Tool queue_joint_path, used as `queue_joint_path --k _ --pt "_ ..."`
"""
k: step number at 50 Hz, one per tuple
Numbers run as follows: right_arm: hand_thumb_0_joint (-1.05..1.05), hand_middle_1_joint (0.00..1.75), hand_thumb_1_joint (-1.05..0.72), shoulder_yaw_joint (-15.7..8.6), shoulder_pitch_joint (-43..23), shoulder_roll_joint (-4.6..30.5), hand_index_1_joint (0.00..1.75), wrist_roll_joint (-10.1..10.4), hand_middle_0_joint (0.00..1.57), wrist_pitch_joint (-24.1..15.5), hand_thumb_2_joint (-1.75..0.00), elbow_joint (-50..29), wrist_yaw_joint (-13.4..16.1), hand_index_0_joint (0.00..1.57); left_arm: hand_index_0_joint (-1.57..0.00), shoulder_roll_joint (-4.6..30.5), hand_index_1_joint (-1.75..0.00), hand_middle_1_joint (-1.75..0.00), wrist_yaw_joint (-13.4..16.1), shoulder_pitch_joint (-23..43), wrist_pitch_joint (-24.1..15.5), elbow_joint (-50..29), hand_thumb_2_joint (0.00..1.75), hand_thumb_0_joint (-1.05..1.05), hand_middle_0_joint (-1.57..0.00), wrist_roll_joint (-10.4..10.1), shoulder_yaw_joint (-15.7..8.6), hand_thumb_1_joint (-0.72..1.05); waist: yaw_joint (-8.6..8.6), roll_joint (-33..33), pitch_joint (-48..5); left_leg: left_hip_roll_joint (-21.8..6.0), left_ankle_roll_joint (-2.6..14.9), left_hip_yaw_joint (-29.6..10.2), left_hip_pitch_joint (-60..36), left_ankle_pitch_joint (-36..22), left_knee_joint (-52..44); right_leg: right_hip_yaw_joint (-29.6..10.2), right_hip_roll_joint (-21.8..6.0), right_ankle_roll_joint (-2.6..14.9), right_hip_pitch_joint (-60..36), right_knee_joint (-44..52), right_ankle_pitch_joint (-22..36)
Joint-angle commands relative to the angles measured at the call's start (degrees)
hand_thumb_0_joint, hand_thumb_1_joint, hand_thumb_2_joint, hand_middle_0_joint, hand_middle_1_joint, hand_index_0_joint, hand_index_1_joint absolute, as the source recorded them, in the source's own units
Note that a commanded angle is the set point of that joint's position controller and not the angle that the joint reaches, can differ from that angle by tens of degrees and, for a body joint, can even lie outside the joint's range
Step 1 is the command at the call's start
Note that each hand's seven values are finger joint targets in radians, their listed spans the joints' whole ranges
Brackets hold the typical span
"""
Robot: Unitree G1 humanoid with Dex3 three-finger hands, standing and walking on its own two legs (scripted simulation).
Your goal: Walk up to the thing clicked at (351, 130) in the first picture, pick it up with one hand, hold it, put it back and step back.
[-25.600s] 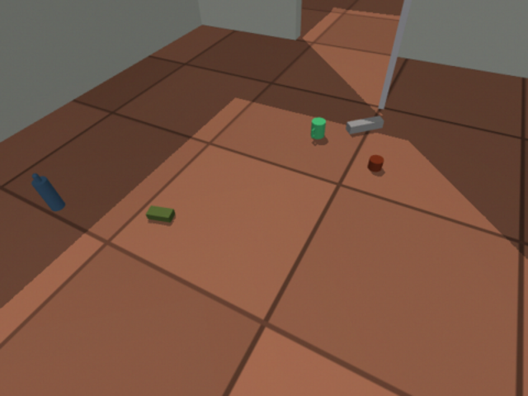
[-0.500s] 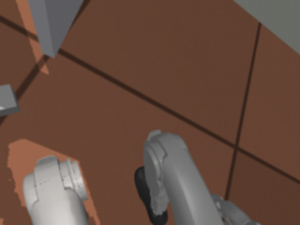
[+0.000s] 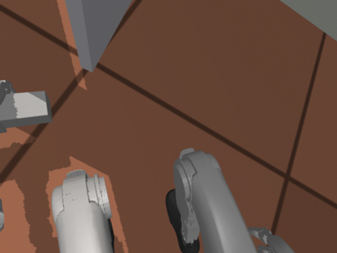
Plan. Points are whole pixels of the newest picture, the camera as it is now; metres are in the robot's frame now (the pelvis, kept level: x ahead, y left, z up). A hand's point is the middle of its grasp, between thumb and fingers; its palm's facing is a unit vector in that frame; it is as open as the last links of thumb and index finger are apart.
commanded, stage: lift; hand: left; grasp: from above
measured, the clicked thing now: out of the picture +0.47 +0.36 -0.18
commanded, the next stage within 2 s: hold in 1.74 s
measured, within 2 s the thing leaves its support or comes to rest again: neither
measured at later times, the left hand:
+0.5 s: hand out of the picture +0.41 +0.35 -0.05, palm faces -0.46 -0.11 -0.88, open 9.1 cm
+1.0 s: hand out of the picture +0.33 +0.32 +0.16, palm faces -0.42 -0.14 -0.90, open 9.1 cm
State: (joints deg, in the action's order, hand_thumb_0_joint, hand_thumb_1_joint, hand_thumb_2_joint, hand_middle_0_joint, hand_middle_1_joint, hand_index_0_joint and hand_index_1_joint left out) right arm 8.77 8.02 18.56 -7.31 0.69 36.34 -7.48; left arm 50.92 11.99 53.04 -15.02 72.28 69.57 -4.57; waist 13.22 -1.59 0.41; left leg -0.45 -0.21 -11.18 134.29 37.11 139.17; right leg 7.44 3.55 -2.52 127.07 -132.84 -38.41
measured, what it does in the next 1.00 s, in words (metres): rises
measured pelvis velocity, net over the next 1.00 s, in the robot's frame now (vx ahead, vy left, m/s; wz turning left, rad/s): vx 0.00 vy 0.00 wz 0.14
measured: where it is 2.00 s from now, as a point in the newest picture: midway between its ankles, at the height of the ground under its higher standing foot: (147, 245)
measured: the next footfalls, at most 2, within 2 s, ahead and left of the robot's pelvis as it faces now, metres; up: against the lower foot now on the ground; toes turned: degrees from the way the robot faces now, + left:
none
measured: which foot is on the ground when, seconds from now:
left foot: down 0.00-1.00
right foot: down 0.00-1.00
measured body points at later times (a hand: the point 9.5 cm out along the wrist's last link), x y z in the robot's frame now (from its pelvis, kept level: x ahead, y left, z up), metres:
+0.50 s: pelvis +0.00 +0.00 +0.06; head +0.20 +0.08 +0.46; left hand +0.43 +0.36 +0.00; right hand +0.10 -0.26 -0.05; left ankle +0.08 +0.13 -0.29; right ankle +0.11 -0.12 -0.29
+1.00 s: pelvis +0.00 +0.00 +0.23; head +0.13 +0.04 +0.66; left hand +0.35 +0.32 +0.21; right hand +0.16 -0.24 +0.11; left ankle +0.08 +0.13 -0.29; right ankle +0.11 -0.12 -0.29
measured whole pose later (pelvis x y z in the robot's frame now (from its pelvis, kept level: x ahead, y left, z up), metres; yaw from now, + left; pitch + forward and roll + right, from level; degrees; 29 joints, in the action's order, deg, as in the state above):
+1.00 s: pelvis +0.00 +0.00 +0.23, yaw +8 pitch +25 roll -5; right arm 0.2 9.5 14.2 1.8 2.3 37.5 1.2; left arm 34.1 -0.4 21.2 -5.1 35.0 55.2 2.7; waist 4.8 2.8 -9.8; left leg -1.9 0.2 -4.0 89.7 32.5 96.6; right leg 1.8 2.2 -1.6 85.8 -93.5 -33.3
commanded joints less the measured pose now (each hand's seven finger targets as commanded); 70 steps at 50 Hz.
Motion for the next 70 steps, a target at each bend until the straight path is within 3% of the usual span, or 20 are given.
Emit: queue_joint_path --k 1,2,3,6,9,15,23,27,28,33,35,38,46,50,51,56,57,61,66,70 --pt "0.00 0.30 -0.93 -5.3 10.9 14.8 0.30 0.1 0.20 0.7 -0.91 -0.9 1.4 0.20 -1.02 16.8 -0.62 -0.67 1.7 17.9 0.7 -9.5 0.53 0.00 -0.97 -1.4 -3.2 0.63 -0.21 22.6 -39.4 -0.1 0.96 5.4 -31.9 -8.0 -15.9 3.7 1.2 5.41 -16.5 13.9 9.6" --pt "0.00 0.30 -0.88 -5.5 11.2 14.9 0.30 0.3 0.20 0.7 -0.89 -0.8 1.5 0.20 -0.94 15.9 -0.56 -0.61 1.4 18.0 0.9 -10.1 0.56 0.00 -0.89 -1.7 -2.8 0.56 -0.09 22.4 -39.4 0.1 0.93 5.2 -32.4 -7.6 -16.7 3.9 1.0 5.35 -15.9 13.9 9.5" --pt "0.00 0.30 -0.93 -5.7 11.1 14.1 0.30 0.5 0.20 0.7 -0.91 -0.8 1.6 0.20 -1.00 15.6 -0.61 -0.67 0.8 17.5 1.2 -10.0 0.49 0.00 -0.95 -2.0 -2.1 0.61 -0.49 22.5 -40.1 -0.2 1.09 5.7 -33.0 -7.1 -17.2 3.4 1.1 5.13 -16.6 14.3 9.4" --pt "0.00 0.30 -0.91 -6.3 11.7 14.2 0.30 0.9 0.20 1.0 -0.90 -1.0 1.9 0.20 -1.00 15.5 -0.60 -0.64 -0.6 16.3 2.3 -10.9 0.57 0.00 -0.96 -3.6 -2.4 0.64 -0.96 21.7 -40.3 0.1 1.32 6.5 -32.1 -6.3 -18.0 2.6 0.9 5.16 -17.8 15.9 8.5" --pt "0.00 0.30 -0.91 -7.3 12.6 13.6 0.30 1.6 0.20 1.3 -0.90 -1.2 2.1 0.20 -1.02 15.5 -0.60 -0.64 -2.2 15.6 3.1 -16.0 0.58 0.00 -0.98 -5.1 -3.1 0.66 -2.37 22.1 -45.3 0.0 1.38 6.6 -35.9 -8.8 -19.5 2.1 0.7 4.92 -20.5 16.5 10.8" --pt "0.00 0.30 -0.91 -9.2 12.7 12.6 0.30 3.1 0.20 2.3 -0.90 -1.7 2.7 0.20 -1.04 14.3 -0.57 -0.61 -5.3 11.8 3.5 -23.3 0.57 0.00 -1.00 -7.3 -4.1 0.69 -3.99 21.3 -47.3 0.4 1.61 6.9 -39.7 -10.4 -22.7 0.9 0.2 5.09 -21.9 19.1 11.5" --pt "0.00 0.30 -0.91 -10.9 11.7 10.5 0.30 5.1 0.20 2.4 -0.90 -2.6 4.0 0.20 -1.04 9.7 -0.60 -0.64 -8.4 5.8 2.9 -30.1 0.62 0.00 -1.01 -10.5 -2.6 0.70 -5.40 18.3 -46.3 0.1 2.43 6.6 -41.7 -3.6 -30.8 -0.7 0.2 4.71 -24.8 24.2 8.1" --pt "0.00 0.30 -0.91 -11.4 11.3 10.0 0.30 5.9 0.20 2.4 -0.90 -3.1 4.8 0.20 -1.02 8.6 -0.62 -0.66 -9.6 2.1 3.4 -34.2 0.61 0.00 -0.98 -11.8 -2.5 0.68 -6.13 16.6 -46.1 -0.1 2.56 6.4 -44.6 -4.1 -34.3 -1.0 0.0 4.46 -28.6 27.3 8.7" --pt "0.00 0.30 -0.90 -11.5 11.2 9.7 0.30 6.1 0.20 2.3 -0.90 -3.2 5.0 0.20 -1.03 6.9 -0.63 -0.67 -10.0 1.8 3.4 -35.6 0.61 0.00 -0.98 -11.9 -1.0 0.70 -6.04 16.5 -46.5 -0.3 2.45 6.2 -46.3 -4.0 -35.4 -1.1 0.1 4.44 -29.4 28.2 8.9" --pt "0.00 0.30 -0.90 -11.9 10.0 8.8 0.30 6.9 0.20 1.9 -0.90 -4.0 6.1 0.20 -1.01 5.8 -0.61 -0.66 -10.5 -2.7 4.3 -39.9 0.58 0.00 -0.96 -13.7 -1.7 0.68 -6.81 14.6 -45.7 -0.4 2.41 6.3 -51.0 -5.3 -40.0 -1.7 0.0 4.20 -34.7 32.9 9.6" --pt "0.00 0.30 -0.90 -12.2 9.1 8.8 0.30 7.2 0.20 1.7 -0.90 -3.8 6.6 0.20 -1.01 6.4 -0.60 -0.65 -10.4 -3.4 4.9 -42.2 0.58 0.00 -0.96 -13.5 -2.3 0.68 -7.54 14.8 -46.6 -0.5 2.36 6.3 -54.1 -5.4 -42.2 -2.0 -0.1 4.13 -36.9 34.8 9.6" --pt "0.00 0.30 -0.90 -12.5 8.1 8.3 0.30 7.8 0.20 1.4 -0.90 -4.2 7.6 0.20 -1.01 4.7 -0.60 -0.65 -10.2 -5.8 5.9 -44.1 0.58 0.00 -0.96 -13.6 -1.9 0.67 -7.93 14.9 -44.3 -0.9 2.11 5.5 -58.2 -2.3 -47.9 -2.1 -0.1 3.95 -40.0 38.4 7.9" --pt "0.00 0.30 -0.90 -12.6 5.8 6.6 0.30 8.9 0.20 0.3 -0.90 -3.6 9.4 0.20 -1.01 -0.6 -0.61 -0.65 -10.0 -14.7 9.8 -49.1 0.62 0.00 -0.98 -14.8 0.2 0.68 -8.52 13.3 -40.4 -1.0 1.63 5.8 -70.2 -3.6 -60.0 -3.2 -0.2 3.60 -52.8 50.6 9.0" --pt "0.00 0.30 -0.90 -12.0 5.3 5.4 0.30 9.3 0.20 -0.7 -0.90 -3.1 10.3 0.20 -1.02 -1.9 -0.64 -0.68 -9.7 -16.9 10.6 -48.2 0.65 0.00 -0.99 -14.8 1.0 0.69 -8.21 9.9 -35.4 -0.4 1.85 7.3 -72.3 -3.6 -64.5 -4.7 -0.2 3.61 -59.6 57.8 7.9" --pt "0.00 0.30 -0.90 -11.9 5.2 5.0 0.30 9.4 0.20 -1.0 -0.90 -2.7 10.6 0.20 -1.02 -4.4 -0.64 -0.68 -9.8 -16.5 10.6 -46.8 0.65 0.00 -0.99 -14.6 3.1 0.69 -7.47 9.7 -32.8 -0.6 1.80 7.1 -73.1 -2.4 -66.3 -4.8 -0.1 3.64 -59.9 59.2 7.3" --pt "0.00 0.30 -0.90 -11.9 5.4 4.4 0.30 9.6 0.20 -3.1 -0.90 -2.0 11.3 0.20 -0.97 -6.4 -0.65 -0.70 -8.8 -17.9 10.3 -44.5 0.60 0.00 -0.92 -14.8 4.2 0.63 -8.14 7.7 -27.9 0.0 1.60 8.1 -77.1 -2.2 -72.2 -6.5 -0.3 3.71 -66.6 67.5 5.6" --pt "0.00 0.30 -0.90 -11.9 5.4 4.1 0.30 9.7 0.20 -3.3 -0.90 -1.9 11.4 0.20 -0.98 -8.4 -0.65 -0.70 -8.8 -18.3 10.3 -42.7 0.57 0.00 -0.93 -14.3 6.0 0.65 -7.33 6.9 -26.7 0.2 1.57 8.6 -77.8 -2.9 -72.8 -6.9 -0.4 3.79 -67.4 69.2 5.8" --pt "0.00 0.30 -0.91 -12.2 5.8 3.8 0.30 9.8 0.20 -4.3 -0.90 -1.6 11.5 0.20 -0.96 -8.4 -0.65 -0.71 -7.4 -19.9 9.8 -41.6 0.56 0.00 -0.90 -13.6 5.0 0.62 -8.87 7.1 -27.0 0.8 1.22 9.4 -83.0 -6.3 -76.8 -7.7 -0.3 3.81 -73.5 73.9 7.4" --pt "0.00 0.30 -0.91 -12.5 6.5 3.9 0.30 9.9 0.20 -5.1 -0.90 -0.7 11.3 0.20 -1.00 -9.9 -0.68 -0.73 -4.8 -17.0 9.7 -39.5 0.59 0.00 -0.95 -12.0 6.1 0.68 -8.77 7.4 -24.7 0.6 0.90 9.6 -88.8 -8.0 -82.1 -7.8 -0.3 3.62 -77.2 78.1 9.6" --pt "0.00 0.30 -0.91 -12.9 7.6 3.7 0.30 9.9 0.20 -5.1 -0.90 -0.2 11.0 0.20 -1.00 -11.8 -0.72 -0.78 -3.3 -16.4 10.7 -38.5 0.63 0.00 -0.94 -10.9 7.7 0.68 -9.05 6.5 -25.2 0.7 0.76 10.4 -93.9 -13.9 -84.8 -7.8 -0.2 3.54 -82.1 81.4 15.2"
